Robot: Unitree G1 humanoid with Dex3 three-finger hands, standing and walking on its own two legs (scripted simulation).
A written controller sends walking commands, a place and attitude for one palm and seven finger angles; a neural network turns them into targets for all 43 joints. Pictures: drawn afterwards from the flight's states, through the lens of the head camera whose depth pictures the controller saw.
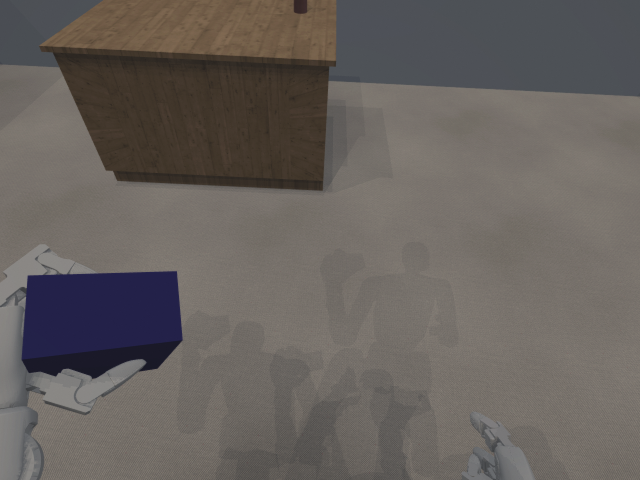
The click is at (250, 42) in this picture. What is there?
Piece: table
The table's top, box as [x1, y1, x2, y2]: [39, 0, 335, 66]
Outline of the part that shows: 39,45 41,51 335,66 335,0 307,0 307,12 303,14 298,14 293,11 293,0 103,0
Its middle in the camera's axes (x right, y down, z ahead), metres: -0.48 -0.94 +1.68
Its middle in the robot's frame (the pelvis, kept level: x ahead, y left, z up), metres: +1.85 +0.58 -0.11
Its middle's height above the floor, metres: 0.66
